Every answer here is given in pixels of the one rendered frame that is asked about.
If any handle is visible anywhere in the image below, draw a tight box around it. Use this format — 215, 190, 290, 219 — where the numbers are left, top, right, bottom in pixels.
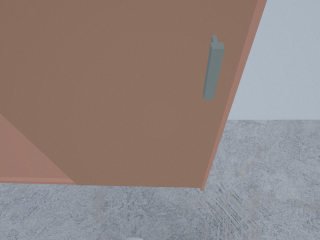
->
203, 35, 225, 100

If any wardrobe door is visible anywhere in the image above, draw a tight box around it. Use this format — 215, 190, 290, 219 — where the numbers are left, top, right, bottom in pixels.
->
0, 0, 256, 188
0, 114, 70, 179

